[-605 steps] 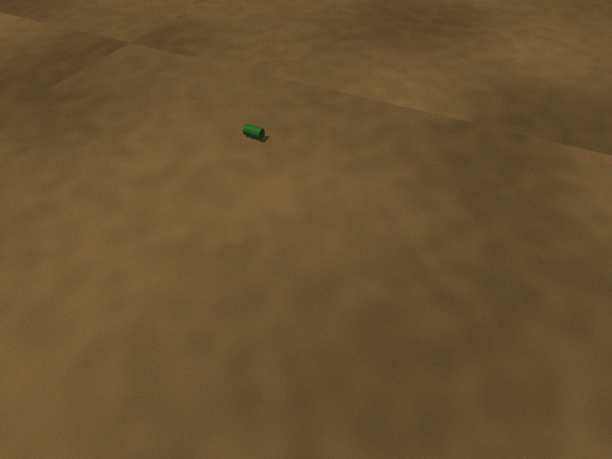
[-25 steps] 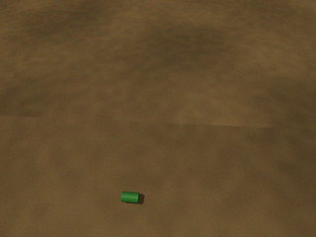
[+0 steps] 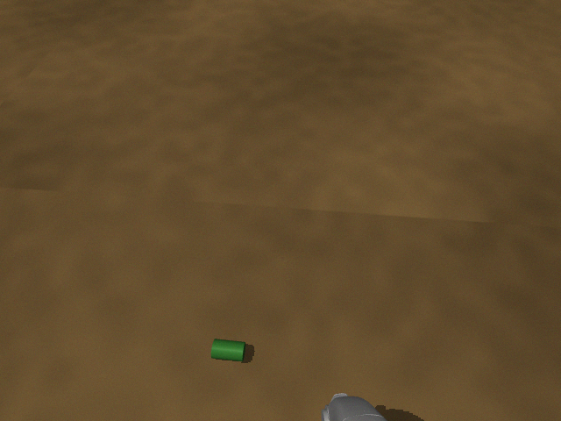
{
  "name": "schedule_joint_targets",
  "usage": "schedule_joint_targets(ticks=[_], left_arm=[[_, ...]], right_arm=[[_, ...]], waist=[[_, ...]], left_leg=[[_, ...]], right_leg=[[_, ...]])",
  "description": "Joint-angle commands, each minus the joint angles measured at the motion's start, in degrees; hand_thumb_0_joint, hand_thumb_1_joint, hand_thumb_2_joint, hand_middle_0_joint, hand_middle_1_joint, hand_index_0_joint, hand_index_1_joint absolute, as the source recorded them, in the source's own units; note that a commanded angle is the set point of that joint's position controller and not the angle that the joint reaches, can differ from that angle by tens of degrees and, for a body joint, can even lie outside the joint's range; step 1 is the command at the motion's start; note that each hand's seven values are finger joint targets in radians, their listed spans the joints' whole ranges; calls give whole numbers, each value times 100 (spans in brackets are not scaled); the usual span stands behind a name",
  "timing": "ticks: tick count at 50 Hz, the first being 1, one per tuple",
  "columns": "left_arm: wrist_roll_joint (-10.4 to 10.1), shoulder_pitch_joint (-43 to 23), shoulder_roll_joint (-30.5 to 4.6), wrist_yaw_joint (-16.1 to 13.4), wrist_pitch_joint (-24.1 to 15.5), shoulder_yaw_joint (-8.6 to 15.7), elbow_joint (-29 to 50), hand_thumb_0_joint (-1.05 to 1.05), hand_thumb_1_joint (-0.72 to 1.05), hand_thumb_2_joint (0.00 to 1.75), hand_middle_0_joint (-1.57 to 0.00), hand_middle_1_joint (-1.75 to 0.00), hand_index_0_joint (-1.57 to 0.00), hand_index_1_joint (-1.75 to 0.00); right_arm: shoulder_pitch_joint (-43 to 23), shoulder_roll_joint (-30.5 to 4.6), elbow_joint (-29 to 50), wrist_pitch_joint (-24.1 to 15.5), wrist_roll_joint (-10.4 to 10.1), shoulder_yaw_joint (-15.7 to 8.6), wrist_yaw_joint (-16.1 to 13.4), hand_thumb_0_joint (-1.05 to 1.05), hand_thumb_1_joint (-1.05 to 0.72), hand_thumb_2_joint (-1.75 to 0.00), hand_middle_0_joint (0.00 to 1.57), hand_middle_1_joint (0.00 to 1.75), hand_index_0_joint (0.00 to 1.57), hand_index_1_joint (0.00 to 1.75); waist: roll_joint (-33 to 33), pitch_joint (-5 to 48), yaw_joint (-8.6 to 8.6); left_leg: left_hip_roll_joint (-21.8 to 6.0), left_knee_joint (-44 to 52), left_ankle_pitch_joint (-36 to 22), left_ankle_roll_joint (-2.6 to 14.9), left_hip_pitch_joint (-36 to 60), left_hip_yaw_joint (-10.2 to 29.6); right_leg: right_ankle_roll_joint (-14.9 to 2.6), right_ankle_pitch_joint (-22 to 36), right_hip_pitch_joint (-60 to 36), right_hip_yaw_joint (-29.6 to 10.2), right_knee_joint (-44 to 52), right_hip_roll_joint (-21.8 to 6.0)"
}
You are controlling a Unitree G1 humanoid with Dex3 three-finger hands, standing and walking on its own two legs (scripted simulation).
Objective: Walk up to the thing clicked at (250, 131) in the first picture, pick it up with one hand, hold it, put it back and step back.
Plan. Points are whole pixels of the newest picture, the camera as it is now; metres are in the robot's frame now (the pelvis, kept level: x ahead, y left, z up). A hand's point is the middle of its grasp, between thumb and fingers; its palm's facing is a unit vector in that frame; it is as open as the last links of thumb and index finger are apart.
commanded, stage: walk up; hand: left
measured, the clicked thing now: (228, 350) +0.40 +0.19 -0.74
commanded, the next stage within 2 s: none
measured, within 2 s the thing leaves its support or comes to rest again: neither
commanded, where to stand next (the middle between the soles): +0.02 -0.04 m, yaw -2 degrees
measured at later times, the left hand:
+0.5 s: hand out of the picture +0.15 +0.27 -0.18, palm faces -0.02 -0.95 -0.32, open 7.4 cm
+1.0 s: hand out of the picture +0.03 +0.24 -0.15, palm faces -0.08 -0.92 -0.38, open 7.4 cm
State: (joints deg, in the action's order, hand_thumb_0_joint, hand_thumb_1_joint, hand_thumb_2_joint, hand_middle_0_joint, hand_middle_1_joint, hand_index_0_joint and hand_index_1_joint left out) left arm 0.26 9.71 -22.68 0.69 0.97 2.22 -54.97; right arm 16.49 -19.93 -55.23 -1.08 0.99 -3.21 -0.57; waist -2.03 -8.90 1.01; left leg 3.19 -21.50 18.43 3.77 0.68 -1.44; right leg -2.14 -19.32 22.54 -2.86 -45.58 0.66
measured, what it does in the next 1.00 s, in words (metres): steps on the spot: right foot, then left foot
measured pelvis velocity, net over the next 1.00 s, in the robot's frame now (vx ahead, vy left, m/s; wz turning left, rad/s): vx -0.03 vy -0.02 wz -0.08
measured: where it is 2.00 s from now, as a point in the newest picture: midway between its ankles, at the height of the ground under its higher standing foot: outside the picture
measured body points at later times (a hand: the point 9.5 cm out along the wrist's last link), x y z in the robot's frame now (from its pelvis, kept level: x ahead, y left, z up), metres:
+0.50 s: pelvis -0.01 +0.02 -0.03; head +0.04 +0.05 +0.42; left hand +0.15 +0.32 -0.16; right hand +0.06 -0.31 -0.13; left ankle +0.00 +0.13 -0.74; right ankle +0.11 -0.11 -0.74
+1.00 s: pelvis -0.03 -0.02 -0.01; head -0.02 -0.03 +0.44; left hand +0.04 +0.29 -0.12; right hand +0.03 -0.34 -0.13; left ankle -0.02 +0.12 -0.71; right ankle -0.06 -0.14 -0.74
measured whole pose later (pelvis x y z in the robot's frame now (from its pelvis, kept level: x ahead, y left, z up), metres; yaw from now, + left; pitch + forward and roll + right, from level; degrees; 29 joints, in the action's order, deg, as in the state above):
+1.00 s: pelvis -0.03 -0.02 -0.01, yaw -5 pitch -3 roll +0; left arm 2.2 15.0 -20.4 1.5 0.1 2.3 -55.1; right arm 12.6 -23.3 -52.1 0.9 0.4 -2.4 0.3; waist 1.8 -3.9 -1.3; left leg -0.7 -48.1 29.7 1.2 -18.9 1.9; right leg -0.6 -20.4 9.6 -2.9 -32.9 0.0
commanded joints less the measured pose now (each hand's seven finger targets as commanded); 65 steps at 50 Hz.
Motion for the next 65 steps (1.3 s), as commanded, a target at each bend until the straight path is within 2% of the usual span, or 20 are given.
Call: schedule_joint_targets(ticks=[1, 5, 7, 8, 12, 18, 22, 24, 26, 30, 37, 42, 43, 45, 47, 50, 56, 58, 60, 65], left_arm=[[0, -195, -727, -136, -173, 171, 376, 0, 90, 90, -20, -30, -20, -30], [24, 491, -1090, -216, -209, 354, 122, 0, 90, 90, -20, -30, -20, -30], [-10, 300, -1398, -261, -239, 370, 367, 0, 90, 90, -20, -30, -20, -30], [9, -74, -1413, -271, -216, 375, 500, 0, 90, 90, -20, -30, -20, -30], [101, -780, -1053, -252, -60, 308, 742, 0, 90, 90, -20, -30, -20, -30], [290, -567, -1207, -127, 166, 451, 1034, 0, 90, 90, -20, -30, -20, -30], [142, -908, -1053, -25, 351, 351, 1226, 0, 90, 90, -20, -30, -20, -30], [43, -635, -647, -21, 399, 269, 1226, 0, 90, 90, -20, -30, -20, -30], [116, -661, -1292, -124, 436, 506, 1115, 0, 90, 90, -20, -30, -20, -30], [3, 186, -1142, 3, 391, 488, 828, 0, 90, 90, -20, -30, -20, -30], [60, -228, -1121, 3, 38, 330, 785, 0, 90, 90, -20, -30, -20, -30], [83, 762, -890, -33, -140, 288, 190, 0, 90, 90, -20, -30, -20, -30], [117, 898, -987, -65, -187, 335, 52, 0, 90, 90, -20, -30, -20, -30], [190, 633, -1737, -94, -285, 495, 273, 0, 90, 90, -20, -30, -20, -30], [197, 224, -1894, -54, -261, 514, 469, 0, 90, 90, -20, -30, -20, -30], [162, 36, -1305, -81, -316, 372, 556, 0, 90, 90, -20, -30, -20, -30], [-8, -23, -1196, -61, -251, 286, 703, 0, 90, 90, -20, -30, -20, -30], [-137, -58, -725, -72, -246, 159, 888, 0, 90, 90, -20, -30, -20, -30], [-94, 167, -1002, -142, -118, 232, 606, 0, 90, 90, -20, -30, -20, -30], [-8, 276, -984, -87, -283, 228, 279, 0, 90, 90, -20, -30, -20, -30]], right_arm=[[-329, -1316, 560, -67, -33, -315, -127, 0, -90, -90, 20, 30, 20, 30], [-437, -1171, 667, 18, -272, -226, -108, 0, -90, -90, 20, 30, 20, 30], [163, -1061, 562, 179, -253, -176, -167, 0, -90, -90, 20, 30, 20, 30], [350, -1183, 463, 261, -192, -224, -227, 0, -90, -90, 20, 30, 20, 30], [264, -1207, 290, 303, -185, -223, -132, 0, -90, -90, 20, 30, 20, 30], [157, -1212, 376, 221, -92, -246, -201, 0, -90, -90, 20, 30, 20, 30], [570, -1229, 200, 92, 84, -360, -227, 0, -90, -90, 20, 30, 20, 30], [-106, -2127, 559, 12, 239, -527, -242, 0, -90, -90, 20, 30, 20, 30], [-663, -2426, 812, -30, 155, -607, -253, 0, -90, -90, 20, 30, 20, 30], [-699, -1691, 782, -132, 89, -412, -297, 0, -90, -90, 20, 30, 20, 30], [12, -1763, 783, -186, 169, -438, -125, 0, -90, -90, 20, 30, 20, 30], [-621, -1805, 975, -9, 103, -327, 19, 0, -90, -90, 20, 30, 20, 30], [-645, -1557, 982, 19, 46, -237, 28, 0, -90, -90, 20, 30, 20, 30], [-750, -1081, 1155, 23, -70, -82, 31, 0, -90, -90, 20, 30, 20, 30], [-649, -1580, 897, 7, -23, -284, -30, 0, -90, -90, 20, 30, 20, 30], [-480, -1340, 678, -111, -112, -177, 0, 0, -90, -90, 20, 30, 20, 30], [-80, -1192, 405, -258, -25, -182, -26, 0, -90, -90, 20, 30, 20, 30], [199, -1734, 361, -323, 52, -330, -86, 0, -90, -90, 20, 30, 20, 30], [-407, -1974, 483, -341, -14, -336, -59, 0, -90, -90, 20, 30, 20, 30], [-1070, -1420, 493, -226, -62, -90, -17, 0, -90, -90, 20, 30, 20, 30]], waist=[[943, 398, 40], [46, 1143, -471], [-611, 1606, -351], [-676, 1362, -185], [-691, 977, 58], [-1072, 1276, -241], [-670, 1272, 148], [1590, 722, -14], [1277, 364, 79], [870, 672, -388], [1302, 1086, 303], [1330, 844, -223], [880, 876, -289], [-837, 588, -282], [-851, 95, -268], [-1002, 268, -122], [-762, 850, 54], [575, 1481, 126], [917, 1135, -99], [977, 878, -364]], left_leg=[[-1172, -157, -4298, 170, -536, 322], [-671, -2093, -3256, -121, -1333, 243], [166, -4274, 1647, -327, -1581, 797], [-134, -4324, 2111, -318, -1433, 959], [-41, -4198, 1504, -409, -1657, 633], [-178, -2699, 1203, -495, -2066, 95], [-214, -893, -441, -406, -990, -12], [-2304, 656, -429, 231, -1425, 3223], [-2936, 871, -100, 1116, -3045, 3645], [-1453, -4, -1141, 261, -1184, 1293], [-1708, -120, -826, 741, -32, 1278], [-1515, -756, -650, 580, -1537, 694], [-1310, -1232, -814, 352, -1808, 548], [-298, -2398, 1060, -243, -3165, -78], [-461, -3288, 1584, -266, -2408, 660], [-503, -2348, 955, -284, -2610, 472], [-278, -109, -1204, -241, -860, 12], [-1687, 216, -2963, 270, 202, 1917], [-2482, 310, -1560, 1216, -817, 2673], [-1165, -434, -2006, 39, -1550, 869]], right_leg=[[63, 855, -695, 519, 1037, -55], [-309, 3428, -2495, 110, 2041, -349], [-1612, 4496, -2064, -2381, 2407, -2375], [-1781, 3650, -1437, -2676, 2474, -2550], [-1168, 2500, -658, -767, 2486, -1439], [-1191, 1941, -1243, -679, 2157, -1340], [-700, 966, -102, -575, 1236, -1123], [27, -1268, 1129, -67, -871, 439], [49, -1547, 311, -1051, -2497, 300], [106, -265, 1160, -1097, -2530, 534], [407, -960, 487, -322, -105, 33], [110, -196, -1451, 456, 2298, 67], [52, 310, -1845, 156, 2593, 27], [-718, -590, -1798, -2518, 3119, -1561], [-1356, -885, -406, -2853, 3108, -2092], [-897, 1165, -1409, -1248, 2635, -1279], [-392, 3230, -1182, -390, 1435, -920], [122, 1448, -328, -34, 84, -185], [54, -1513, -510, -110, -181, -288], [23, 943, -1559, -57, 2135, -374]])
